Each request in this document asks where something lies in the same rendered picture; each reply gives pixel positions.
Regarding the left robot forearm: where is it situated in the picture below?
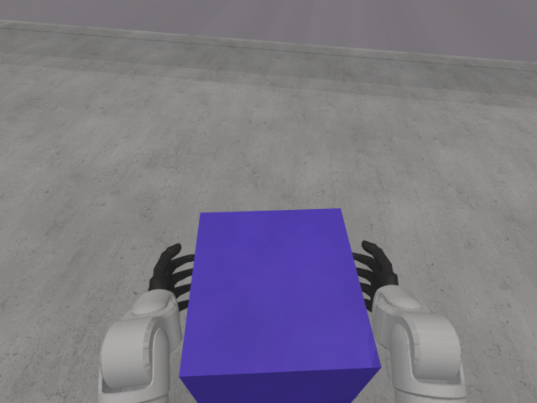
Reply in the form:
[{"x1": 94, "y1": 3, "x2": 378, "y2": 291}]
[{"x1": 97, "y1": 289, "x2": 182, "y2": 403}]

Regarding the left robot hand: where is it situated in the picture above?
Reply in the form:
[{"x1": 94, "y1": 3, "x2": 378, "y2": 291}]
[{"x1": 148, "y1": 243, "x2": 195, "y2": 311}]

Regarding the carton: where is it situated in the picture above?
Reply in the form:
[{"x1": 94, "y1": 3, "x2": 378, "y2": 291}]
[{"x1": 179, "y1": 208, "x2": 382, "y2": 403}]

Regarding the right robot hand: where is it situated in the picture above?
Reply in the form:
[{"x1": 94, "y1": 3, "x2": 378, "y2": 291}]
[{"x1": 352, "y1": 240, "x2": 399, "y2": 312}]

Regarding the right robot forearm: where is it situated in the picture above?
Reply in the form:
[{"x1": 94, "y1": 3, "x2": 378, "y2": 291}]
[{"x1": 372, "y1": 285, "x2": 467, "y2": 403}]

